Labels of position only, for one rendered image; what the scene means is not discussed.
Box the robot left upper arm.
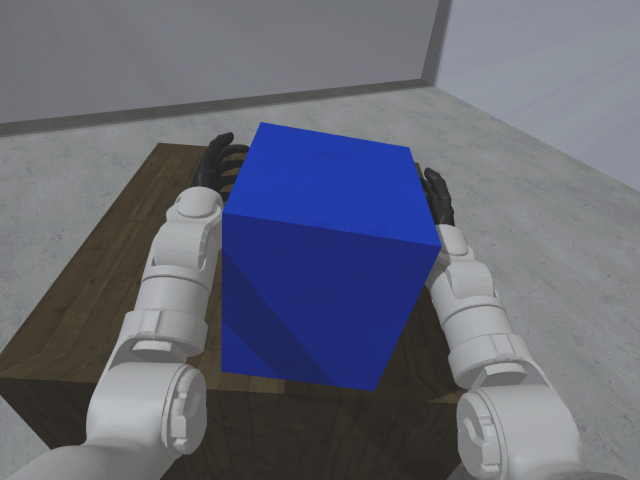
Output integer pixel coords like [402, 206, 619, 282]
[6, 362, 207, 480]

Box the robot right upper arm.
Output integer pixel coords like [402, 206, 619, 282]
[456, 383, 628, 480]

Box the left robot forearm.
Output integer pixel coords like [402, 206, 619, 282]
[86, 187, 224, 437]

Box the robot right hand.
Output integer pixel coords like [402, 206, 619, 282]
[420, 167, 455, 227]

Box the right robot forearm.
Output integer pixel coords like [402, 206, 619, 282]
[424, 224, 582, 461]

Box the carton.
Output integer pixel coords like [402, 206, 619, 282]
[221, 122, 442, 391]

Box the robot left hand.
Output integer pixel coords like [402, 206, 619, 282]
[190, 132, 249, 202]

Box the pedestal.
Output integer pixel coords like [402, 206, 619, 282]
[0, 143, 469, 480]

